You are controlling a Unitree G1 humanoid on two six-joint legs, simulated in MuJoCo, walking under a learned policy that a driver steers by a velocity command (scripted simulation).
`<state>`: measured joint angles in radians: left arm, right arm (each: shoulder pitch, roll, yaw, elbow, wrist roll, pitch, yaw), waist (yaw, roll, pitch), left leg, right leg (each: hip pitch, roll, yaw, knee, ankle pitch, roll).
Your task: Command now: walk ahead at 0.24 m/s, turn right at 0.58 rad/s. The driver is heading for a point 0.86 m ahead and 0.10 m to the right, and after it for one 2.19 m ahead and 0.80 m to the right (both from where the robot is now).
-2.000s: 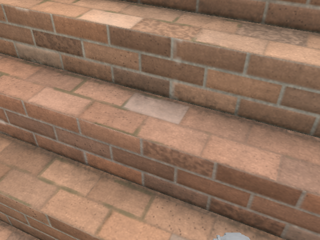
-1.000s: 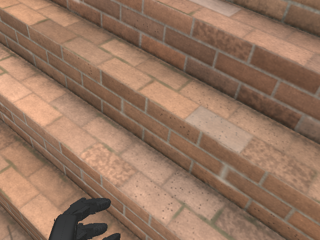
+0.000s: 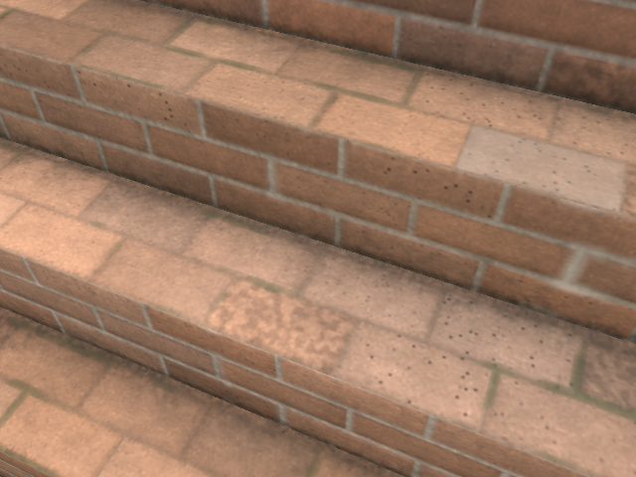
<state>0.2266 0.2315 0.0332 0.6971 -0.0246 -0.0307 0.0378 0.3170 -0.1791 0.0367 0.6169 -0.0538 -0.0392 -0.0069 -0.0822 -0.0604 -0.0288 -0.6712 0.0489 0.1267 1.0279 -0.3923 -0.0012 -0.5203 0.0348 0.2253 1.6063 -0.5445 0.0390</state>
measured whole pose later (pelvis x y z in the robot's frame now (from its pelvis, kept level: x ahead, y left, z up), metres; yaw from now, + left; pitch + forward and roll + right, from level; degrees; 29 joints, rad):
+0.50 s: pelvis +0.04 -0.01 +0.04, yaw -17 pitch +3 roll +0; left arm 0.20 0.20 0.01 0.65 0.01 0.08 0.04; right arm 0.06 -0.22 0.02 0.56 -0.02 -0.03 -0.02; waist 0.02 0.05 -0.02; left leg -0.73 0.02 -0.05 1.53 -0.37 -0.10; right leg -0.47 0.11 0.07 0.82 -0.40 -0.08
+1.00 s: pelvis +0.07 -0.04 +0.07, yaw -9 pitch +2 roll +0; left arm 0.05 0.11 -0.07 0.57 0.03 -0.07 -0.01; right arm 0.43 -0.16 0.01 0.80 -0.04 0.02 -0.04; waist -0.04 -0.06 -0.03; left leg -0.31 -0.06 -0.10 0.55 -0.27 0.04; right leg -1.12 -0.02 0.04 2.38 -0.14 0.03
